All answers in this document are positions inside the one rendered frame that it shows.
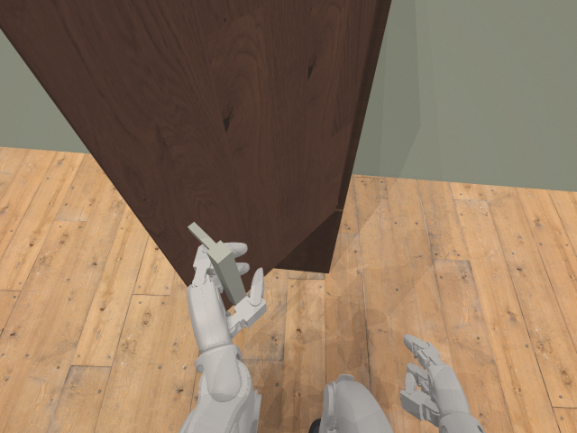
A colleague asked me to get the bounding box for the cupboard door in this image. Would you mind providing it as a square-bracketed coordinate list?
[0, 0, 376, 311]

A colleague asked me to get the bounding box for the right robot thigh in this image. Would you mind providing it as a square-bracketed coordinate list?
[323, 380, 394, 433]

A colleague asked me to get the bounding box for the robot right forearm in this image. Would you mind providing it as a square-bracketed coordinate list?
[439, 412, 485, 433]

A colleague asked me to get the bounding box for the left robot thigh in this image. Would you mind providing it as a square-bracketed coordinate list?
[239, 390, 261, 433]

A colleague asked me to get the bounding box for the right robot hand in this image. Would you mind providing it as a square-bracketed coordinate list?
[400, 334, 471, 428]

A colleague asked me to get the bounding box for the left robot hand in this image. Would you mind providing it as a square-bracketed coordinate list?
[187, 243, 267, 354]

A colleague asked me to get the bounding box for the handle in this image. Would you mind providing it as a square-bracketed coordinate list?
[188, 222, 247, 306]

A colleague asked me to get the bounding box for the robot left forearm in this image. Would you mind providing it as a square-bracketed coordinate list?
[179, 344, 253, 433]

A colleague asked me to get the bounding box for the robot thigh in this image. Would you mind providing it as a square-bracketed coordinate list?
[323, 380, 394, 433]
[239, 390, 261, 433]

